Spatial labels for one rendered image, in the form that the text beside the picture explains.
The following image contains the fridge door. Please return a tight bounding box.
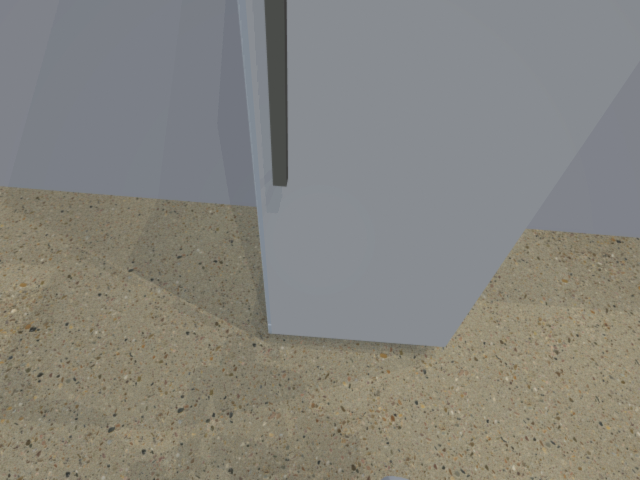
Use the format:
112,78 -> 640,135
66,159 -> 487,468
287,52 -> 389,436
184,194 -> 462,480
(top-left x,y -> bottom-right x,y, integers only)
245,0 -> 640,347

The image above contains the handle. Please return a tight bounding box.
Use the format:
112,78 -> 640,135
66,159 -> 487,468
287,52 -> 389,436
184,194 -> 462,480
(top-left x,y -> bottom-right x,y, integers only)
264,0 -> 288,187

